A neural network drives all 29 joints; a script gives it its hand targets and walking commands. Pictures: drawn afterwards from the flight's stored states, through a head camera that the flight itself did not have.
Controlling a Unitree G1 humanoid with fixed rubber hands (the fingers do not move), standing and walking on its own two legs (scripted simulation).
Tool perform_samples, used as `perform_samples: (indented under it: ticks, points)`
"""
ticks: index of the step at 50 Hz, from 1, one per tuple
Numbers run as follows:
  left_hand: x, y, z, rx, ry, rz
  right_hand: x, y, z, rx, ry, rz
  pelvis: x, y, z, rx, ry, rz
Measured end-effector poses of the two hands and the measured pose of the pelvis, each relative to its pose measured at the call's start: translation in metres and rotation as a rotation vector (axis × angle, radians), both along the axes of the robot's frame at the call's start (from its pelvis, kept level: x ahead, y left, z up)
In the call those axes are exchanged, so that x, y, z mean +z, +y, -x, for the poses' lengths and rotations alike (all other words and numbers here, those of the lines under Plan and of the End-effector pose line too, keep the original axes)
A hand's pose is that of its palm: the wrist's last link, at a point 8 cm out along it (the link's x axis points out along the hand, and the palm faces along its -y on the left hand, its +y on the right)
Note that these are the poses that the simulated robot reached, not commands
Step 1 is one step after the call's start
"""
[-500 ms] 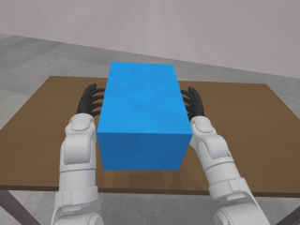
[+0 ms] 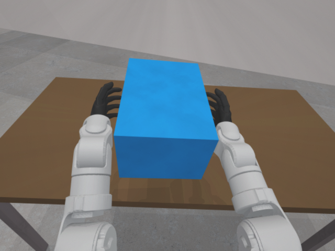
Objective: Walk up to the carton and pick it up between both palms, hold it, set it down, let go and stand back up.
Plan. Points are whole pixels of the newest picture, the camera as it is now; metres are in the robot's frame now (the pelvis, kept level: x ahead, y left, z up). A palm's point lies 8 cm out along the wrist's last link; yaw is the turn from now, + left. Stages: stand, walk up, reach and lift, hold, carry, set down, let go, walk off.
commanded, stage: hold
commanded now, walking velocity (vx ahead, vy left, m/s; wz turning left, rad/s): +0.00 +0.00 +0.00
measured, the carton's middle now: (162, 114) +0.40 +0.00 +0.17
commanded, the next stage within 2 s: none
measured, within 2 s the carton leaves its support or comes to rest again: neither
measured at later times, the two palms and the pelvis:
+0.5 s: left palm (103, 117) +0.37 +0.14 +0.18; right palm (221, 123) +0.37 -0.14 +0.17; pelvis +0.02 +0.00 +0.00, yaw +1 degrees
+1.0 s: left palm (99, 120) +0.36 +0.14 +0.19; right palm (220, 124) +0.36 -0.14 +0.17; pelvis +0.01 -0.01 +0.00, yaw +1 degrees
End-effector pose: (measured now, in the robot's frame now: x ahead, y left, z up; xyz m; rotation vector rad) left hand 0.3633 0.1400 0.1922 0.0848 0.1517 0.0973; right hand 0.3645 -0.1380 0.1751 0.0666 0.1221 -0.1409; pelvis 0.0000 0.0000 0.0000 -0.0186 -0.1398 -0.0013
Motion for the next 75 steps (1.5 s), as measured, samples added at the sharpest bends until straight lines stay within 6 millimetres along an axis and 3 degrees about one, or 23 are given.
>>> perform_samples:
  ticks: [13, 23, 32, 42, 52, 59, 65, 75]
  points:
    - [-0.008, 0.006, -0.006, 0.013, 0.026, 0.018, -0.002, 0.006, -0.009, 0.013, 0.026, 0.020, 0.000, -0.002, -0.010, 0.007, -0.018, -0.002]
    - [-0.007, -0.001, -0.005, 0.005, -0.004, 0.009, -0.006, -0.001, -0.006, 0.003, -0.005, -0.001, -0.001, -0.001, -0.018, 0.008, -0.016, 0.004]
    - [-0.010, -0.007, -0.005, 0.000, 0.033, 0.003, -0.014, -0.007, -0.005, 0.001, 0.031, -0.004, -0.001, -0.005, -0.016, 0.002, -0.029, -0.003]
    - [0.002, -0.002, 0.003, 0.014, -0.016, 0.017, 0.004, -0.002, -0.002, 0.011, -0.018, 0.005, -0.001, -0.009, -0.013, 0.010, -0.028, -0.001]
    - [-0.008, 0.003, 0.008, 0.004, 0.019, 0.007, -0.005, 0.003, 0.004, 0.009, 0.015, 0.011, -0.001, -0.007, -0.003, 0.017, -0.039, -0.001]
    - [-0.002, 0.001, -0.003, -0.001, 0.027, 0.000, -0.008, 0.001, -0.002, -0.003, 0.022, -0.008, -0.001, -0.004, 0.004, 0.008, -0.003, -0.004]
    - [0.006, -0.001, -0.004, -0.003, -0.012, -0.008, 0.004, -0.001, -0.004, -0.003, -0.018, -0.009, 0.000, -0.001, 0.000, 0.006, 0.002, 0.001]
    - [-0.004, 0.002, 0.002, 0.008, 0.017, 0.024, 0.002, 0.002, -0.001, 0.004, 0.011, 0.011, -0.001, 0.000, -0.011, 0.005, -0.032, 0.000]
